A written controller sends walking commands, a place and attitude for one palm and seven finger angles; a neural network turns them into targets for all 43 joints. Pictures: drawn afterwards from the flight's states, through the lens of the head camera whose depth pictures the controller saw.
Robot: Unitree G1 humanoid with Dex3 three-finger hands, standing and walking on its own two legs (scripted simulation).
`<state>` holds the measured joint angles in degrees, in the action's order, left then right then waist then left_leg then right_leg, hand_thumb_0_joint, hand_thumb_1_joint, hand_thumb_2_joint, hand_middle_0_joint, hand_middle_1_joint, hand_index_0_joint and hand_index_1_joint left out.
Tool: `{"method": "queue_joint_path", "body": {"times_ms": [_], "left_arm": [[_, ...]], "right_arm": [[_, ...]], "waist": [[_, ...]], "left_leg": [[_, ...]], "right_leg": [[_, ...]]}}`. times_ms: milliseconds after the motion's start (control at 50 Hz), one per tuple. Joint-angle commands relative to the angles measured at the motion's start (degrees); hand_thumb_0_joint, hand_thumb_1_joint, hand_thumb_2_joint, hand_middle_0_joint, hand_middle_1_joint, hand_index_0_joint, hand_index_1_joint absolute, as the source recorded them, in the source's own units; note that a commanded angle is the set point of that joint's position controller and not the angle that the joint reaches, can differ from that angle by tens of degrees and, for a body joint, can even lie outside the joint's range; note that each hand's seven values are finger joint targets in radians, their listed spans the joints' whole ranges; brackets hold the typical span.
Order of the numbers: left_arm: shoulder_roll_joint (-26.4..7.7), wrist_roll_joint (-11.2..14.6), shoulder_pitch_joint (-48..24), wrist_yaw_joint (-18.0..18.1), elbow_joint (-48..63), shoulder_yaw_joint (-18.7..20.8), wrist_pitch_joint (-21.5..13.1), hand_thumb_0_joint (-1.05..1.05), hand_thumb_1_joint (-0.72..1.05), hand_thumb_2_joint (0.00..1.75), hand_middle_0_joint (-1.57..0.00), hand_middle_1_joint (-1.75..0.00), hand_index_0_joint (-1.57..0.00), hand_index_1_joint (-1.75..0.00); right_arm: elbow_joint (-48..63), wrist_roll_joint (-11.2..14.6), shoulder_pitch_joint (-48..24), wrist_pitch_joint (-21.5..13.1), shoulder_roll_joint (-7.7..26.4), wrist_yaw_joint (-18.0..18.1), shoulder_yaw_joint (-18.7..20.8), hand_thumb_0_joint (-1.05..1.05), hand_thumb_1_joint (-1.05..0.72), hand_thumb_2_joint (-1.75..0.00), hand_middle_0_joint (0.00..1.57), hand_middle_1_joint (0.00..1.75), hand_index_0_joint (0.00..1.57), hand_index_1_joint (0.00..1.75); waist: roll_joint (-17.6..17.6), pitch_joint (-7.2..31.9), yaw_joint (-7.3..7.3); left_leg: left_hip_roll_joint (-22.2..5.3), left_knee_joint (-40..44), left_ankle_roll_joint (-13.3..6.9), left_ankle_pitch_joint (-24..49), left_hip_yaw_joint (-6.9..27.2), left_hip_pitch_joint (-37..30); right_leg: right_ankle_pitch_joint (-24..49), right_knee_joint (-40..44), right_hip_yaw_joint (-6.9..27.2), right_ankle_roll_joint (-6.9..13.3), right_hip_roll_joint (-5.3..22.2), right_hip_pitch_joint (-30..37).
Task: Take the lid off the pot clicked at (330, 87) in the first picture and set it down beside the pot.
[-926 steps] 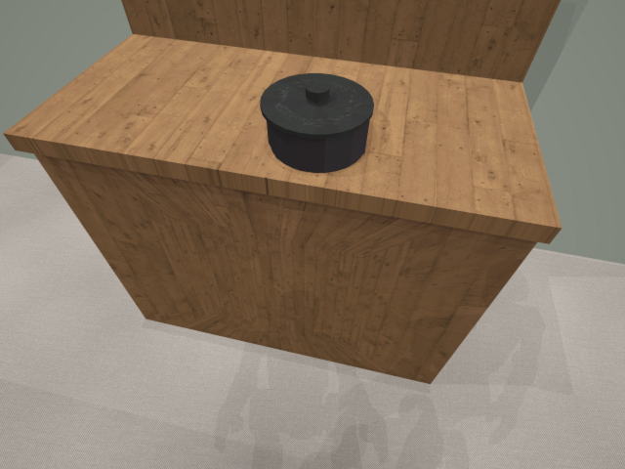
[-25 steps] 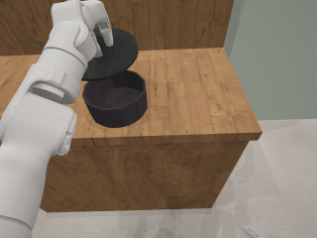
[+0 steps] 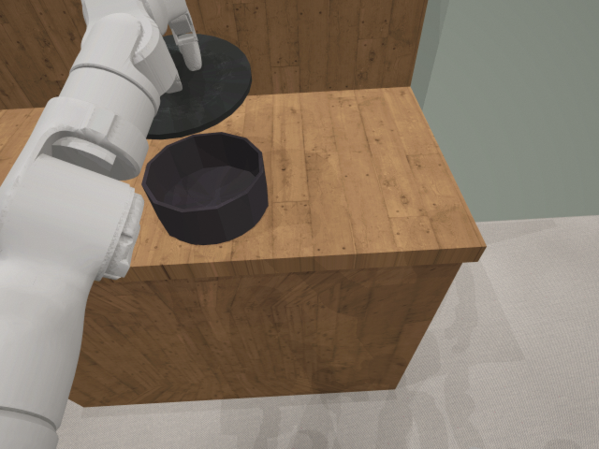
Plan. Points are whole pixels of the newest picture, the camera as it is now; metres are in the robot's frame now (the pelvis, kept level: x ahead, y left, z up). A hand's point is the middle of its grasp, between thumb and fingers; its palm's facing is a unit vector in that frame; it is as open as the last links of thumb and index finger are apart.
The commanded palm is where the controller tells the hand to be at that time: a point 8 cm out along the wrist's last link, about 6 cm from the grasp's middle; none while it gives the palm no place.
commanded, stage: move the lid sideways beside the pot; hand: left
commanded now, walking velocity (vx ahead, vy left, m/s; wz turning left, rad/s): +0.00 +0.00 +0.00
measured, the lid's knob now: (168, 65) +0.51 +0.14 +0.27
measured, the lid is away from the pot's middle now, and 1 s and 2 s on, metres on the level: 0.01 0.13 0.25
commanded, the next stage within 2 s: none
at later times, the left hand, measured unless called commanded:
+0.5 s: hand (101, 76) +0.48 +0.20 +0.28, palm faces -0.20 -0.08 -0.98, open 6.6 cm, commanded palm +0.46 +0.20 +0.36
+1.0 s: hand (53, 74) +0.46 +0.25 +0.29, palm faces -0.18 -0.10 -0.98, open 6.6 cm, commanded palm +0.45 +0.25 +0.36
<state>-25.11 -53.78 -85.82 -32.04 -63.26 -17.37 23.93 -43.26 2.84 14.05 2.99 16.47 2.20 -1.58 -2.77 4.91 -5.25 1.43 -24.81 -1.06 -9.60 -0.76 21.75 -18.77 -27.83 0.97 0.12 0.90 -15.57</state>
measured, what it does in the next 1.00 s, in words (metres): stands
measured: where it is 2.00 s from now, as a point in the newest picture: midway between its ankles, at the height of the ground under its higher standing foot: outside the picture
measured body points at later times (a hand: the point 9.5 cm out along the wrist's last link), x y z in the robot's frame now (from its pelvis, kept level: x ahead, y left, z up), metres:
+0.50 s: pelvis +0.01 +0.00 +0.00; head +0.03 -0.02 +0.45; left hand +0.48 +0.20 +0.34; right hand +0.12 -0.27 -0.12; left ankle +0.03 +0.11 -0.74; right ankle -0.06 -0.12 -0.74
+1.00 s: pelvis -0.01 +0.01 +0.00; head +0.02 +0.00 +0.45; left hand +0.47 +0.25 +0.35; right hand +0.08 -0.26 -0.13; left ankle +0.03 +0.11 -0.74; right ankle -0.06 -0.12 -0.74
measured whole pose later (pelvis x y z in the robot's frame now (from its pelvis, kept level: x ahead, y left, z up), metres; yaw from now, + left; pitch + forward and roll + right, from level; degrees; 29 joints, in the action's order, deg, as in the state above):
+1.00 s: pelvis -0.01 +0.01 +0.00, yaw +1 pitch +7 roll +0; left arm -38.9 -56.9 -80.9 -33.6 -58.9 -13.4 15.5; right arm -40.4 4.3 13.4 7.3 16.0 2.8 -1.8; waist -2.1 3.8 -5.4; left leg 1.4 -27.5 -1.6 -9.9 0.1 24.1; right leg -18.1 -27.9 0.1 -0.4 0.8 -16.4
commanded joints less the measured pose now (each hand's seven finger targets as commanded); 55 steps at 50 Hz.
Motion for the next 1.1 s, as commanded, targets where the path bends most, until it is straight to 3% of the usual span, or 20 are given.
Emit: {"method": "queue_joint_path", "body": {"times_ms": [0, 40, 120, 220, 340, 360, 400, 460, 480, 560, 580, 660, 680, 740, 780, 860, 980, 1020, 1060, 1080], "left_arm": [[-13.9, -2.2, -40.8, 3.3, 17.3, 3.5, -1.3, 0.0, 0.81, 0.78, -0.89, -1.06, -0.94, -1.06], [-19.0, -4.9, -36.5, 3.2, 17.3, 6.3, -3.4, 0.0, 0.81, 0.78, -0.89, -1.06, -0.94, -1.06], [-23.7, -5.3, -31.9, 3.0, 10.9, 8.8, -2.4, 0.0, 0.81, 0.78, -0.89, -1.06, -0.94, -1.06], [-21.3, -5.3, -32.6, 2.2, 17.4, 6.5, -3.3, 0.0, 0.81, 0.78, -0.89, -1.06, -0.94, -1.06], [-18.2, -3.3, -29.9, 0.5, 19.1, 3.3, -3.6, 0.0, 0.81, 0.78, -0.89, -1.06, -0.94, -1.06], [-17.3, -1.6, -31.0, 0.5, 21.3, 2.3, -3.9, 0.0, 0.81, 0.78, -0.89, -1.06, -0.94, -1.06], [-21.5, -3.1, -34.2, 1.0, 24.5, 5.4, -4.8, 0.0, 0.81, 0.78, -0.89, -1.06, -0.94, -1.06], [-19.2, -1.0, -35.0, 1.0, 30.1, 3.4, -6.3, 0.0, 0.81, 0.78, -0.89, -1.06, -0.94, -1.06], [-22.7, -2.2, -34.7, 1.4, 29.2, 6.4, -6.2, 0.0, 0.81, 0.78, -0.89, -1.06, -0.94, -1.06], [-24.6, -1.8, -29.3, 0.8, 22.4, 7.9, -5.6, 0.0, 0.81, 0.78, -0.89, -1.06, -0.94, -1.06], [-28.1, -3.3, -31.8, 1.1, 23.2, 10.3, -5.8, 0.0, 0.81, 0.78, -0.89, -1.06, -0.94, -1.06], [-19.2, -2.1, -30.5, 1.0, 22.0, 2.9, -5.8, 0.0, 0.81, 0.78, -0.89, -1.06, -0.94, -1.06], [-23.9, -3.4, -31.9, 1.5, 23.2, 6.7, -6.1, 0.0, 0.81, 0.78, -0.89, -1.06, -0.94, -1.06], [-24.7, -4.2, -30.5, 1.3, 17.6, 6.7, -6.2, 0.0, 0.81, 0.78, -0.89, -1.06, -0.94, -1.06], [-28.9, -4.4, -31.4, 1.6, 18.0, 9.6, -6.8, 0.0, 0.81, 0.78, -0.89, -1.06, -0.94, -1.06], [-23.8, -3.5, -31.8, 1.7, 17.1, 4.7, -7.6, 0.0, 0.81, 0.78, -0.89, -1.06, -0.94, -1.06], [-30.5, -5.3, -32.5, 2.3, 18.0, 9.6, -9.0, 0.0, 0.81, 0.78, -0.89, -1.06, -0.94, -1.06], [-31.3, -5.3, -28.8, 2.0, 15.1, 10.4, -9.0, 0.0, 0.81, 0.78, -0.89, -1.06, -0.94, -1.06], [-27.3, -4.0, -28.1, 1.6, 14.1, 6.4, -8.7, 0.0, 0.81, 0.78, -0.89, -1.06, -0.94, -1.06], [-30.5, -5.3, -29.1, 1.9, 13.9, 8.9, -8.7, 0.0, 0.81, 0.78, -0.89, -1.06, -0.94, -1.06]], "right_arm": [[7.2, -0.2, -3.9, -3.3, 6.7, 0.4, 2.2, 0.0, -0.9, -0.9, 0.2, 0.3, 0.2, 0.3], [7.9, -0.3, -3.9, -2.2, 7.0, 0.6, 2.2, 0.0, -0.9, -0.9, 0.2, 0.3, 0.2, 0.3], [7.9, -0.2, -4.0, 0.0, 7.7, 1.0, 1.8, 0.0, -0.9, -0.9, 0.2, 0.3, 0.2, 0.3], [9.9, -0.1, -5.1, 1.0, 7.2, 0.5, 2.3, 0.0, -0.9, -0.9, 0.2, 0.3, 0.2, 0.3], [10.0, 0.8, -5.1, 2.1, 7.2, 0.4, 2.5, 0.0, -0.9, -0.9, 0.2, 0.3, 0.2, 0.3], [9.9, 1.0, -5.8, 1.9, 7.7, 0.3, 2.5, 0.0, -0.9, -0.9, 0.2, 0.3, 0.2, 0.3], [10.0, 0.8, -5.3, 1.3, 7.3, 0.5, 2.7, 0.0, -0.9, -0.9, 0.2, 0.3, 0.2, 0.3], [10.2, 0.9, -5.4, 0.2, 7.3, 0.4, 2.9, 0.0, -0.9, -0.9, 0.2, 0.3, 0.2, 0.3], [9.8, 1.0, -4.7, 0.3, 7.2, 0.2, 2.9, 0.0, -0.9, -0.9, 0.2, 0.3, 0.2, 0.3], [9.2, 1.1, -4.8, 1.4, 8.2, 0.3, 2.7, 0.0, -0.9, -0.9, 0.2, 0.3, 0.2, 0.3], [9.5, 1.1, -4.8, 1.6, 7.9, 0.2, 2.5, 0.0, -0.9, -0.9, 0.2, 0.3, 0.2, 0.3], [9.5, 1.5, -5.6, 2.1, 7.9, 0.2, 2.6, 0.0, -0.9, -0.9, 0.2, 0.3, 0.2, 0.3], [9.6, 1.2, -4.7, 2.0, 7.8, 0.1, 2.7, 0.0, -0.9, -0.9, 0.2, 0.3, 0.2, 0.3], [9.2, 1.3, -4.5, 2.6, 7.8, 0.7, 2.3, 0.0, -0.9, -0.9, 0.2, 0.3, 0.2, 0.3], [9.4, 1.2, -4.2, 2.7, 8.2, 0.8, 2.3, 0.0, -0.9, -0.9, 0.2, 0.3, 0.2, 0.3], [9.2, 1.5, -4.1, 2.4, 8.1, 1.0, 2.4, 0.0, -0.9, -0.9, 0.2, 0.3, 0.2, 0.3], [8.8, 1.4, -2.2, 2.2, 8.5, 1.0, 2.6, 0.0, -0.9, -0.9, 0.2, 0.3, 0.2, 0.3], [8.9, 1.4, -2.0, 2.6, 8.6, 1.1, 2.6, 0.0, -0.9, -0.9, 0.2, 0.3, 0.2, 0.3], [8.8, 1.8, -2.4, 2.7, 9.0, 1.1, 2.5, 0.0, -0.9, -0.9, 0.2, 0.3, 0.2, 0.3], [8.4, 1.7, -1.7, 3.0, 8.9, 1.0, 2.6, 0.0, -0.9, -0.9, 0.2, 0.3, 0.2, 0.3]], "waist": [[3.0, 28.7, 0.51], [5.9, 27.4, 1.12], [9.8, 22.4, 1.63], [4.8, 26.7, 1.66], [5.5, 22.5, 0.07], [3.1, 22.8, -0.25], [0.6, 26.4, 0.07], [-3.9, 29.0, -0.23], [-3.6, 29.6, 0.13], [-0.1, 25.2, 0.68], [1.1, 26.8, 1.16], [-0.6, 23.1, -0.21], [-0.5, 26.0, 0.56], [2.7, 22.3, 0.03], [3.2, 24.5, 0.67], [-0.1, 21.6, -0.33], [-1.2, 25.4, 0.28], [0.5, 22.6, 0.6], [-0.9, 19.5, -0.31], [0.7, 20.8, -0.08]], "left_leg": [[2.1, -3.4, -3.9, 22.5, 1.2, -24.3], [2.4, -3.7, -3.8, 20.8, 0.5, -20.9], [2.9, -2.6, -3.7, 15.9, -0.8, -14.5], [2.2, -4.9, -3.9, 25.2, -1.1, -19.0], [2.2, -4.8, -4.1, 22.4, -0.7, -19.7], [2.1, -5.0, -3.9, 24.8, -0.5, -21.5], [2.0, -5.6, -4.1, 25.9, 0.4, -24.0], [1.8, -6.7, -3.6, 31.9, 1.5, -28.7], [1.7, -6.6, -3.5, 30.4, 1.9, -28.1], [2.2, -5.8, -3.3, 26.4, 1.2, -23.2], [2.2, -5.2, -3.2, 23.9, 1.2, -22.1], [1.4, -4.9, -2.8, 24.2, 1.7, -23.5], [1.4, -4.7, -2.8, 22.6, 1.9, -23.8], [1.8, -3.4, -3.1, 15.8, 1.4, -20.1], [1.9, -3.3, -3.1, 15.3, 1.3, -19.5], [1.6, -3.4, -2.8, 15.9, 1.5, -20.5], [1.4, -3.5, -2.8, 15.9, 1.8, -21.2], [1.5, -3.6, -3.2, 15.6, 1.6, -19.1], [1.5, -3.1, -2.9, 14.4, 1.3, -18.5], [1.4, -3.0, -3.0, 12.8, 1.2, -18.1]], "right_leg": [[25.7, 2.4, -1.0, 1.6, -2.9, -1.2], [26.8, 2.2, -0.7, 1.6, -2.8, 0.5], [28.1, 2.4, -0.6, 1.5, -2.2, 2.4], [32.6, 1.5, -0.1, 1.3, -2.0, 2.9], [29.6, 2.9, -1.0, 1.1, -2.5, 0.1], [30.3, 3.0, -1.2, 1.5, -2.3, -0.4], [28.7, 2.4, -0.8, 1.5, -2.8, -0.8], [28.4, 2.3, -1.5, 2.0, -3.1, -2.4], [26.6, 2.3, -1.2, 1.6, -3.5, -2.6], [27.1, 2.4, -2.0, 2.2, -3.0, -1.4], [25.7, 2.3, -1.6, 1.8, -3.0, -0.1], [22.1, 2.9, -2.7, 2.4, -3.0, -4.8], [20.9, 2.9, -2.3, 2.0, -3.3, -3.7], [18.7, 3.4, -2.5, 2.2, -3.2, -3.7], [19.0, 3.1, -2.2, 2.0, -3.0, -1.8], [17.3, 3.7, -2.9, 2.6, -3.1, -5.0], [16.6, 3.6, -2.3, 2.3, -3.5, -3.6], [17.4, 3.9, -2.5, 2.4, -3.5, -3.3], [16.6, 4.3, -3.1, 2.7, -3.2, -4.8], [15.8, 4.4, -2.6, 2.2, -3.4, -4.1]]}}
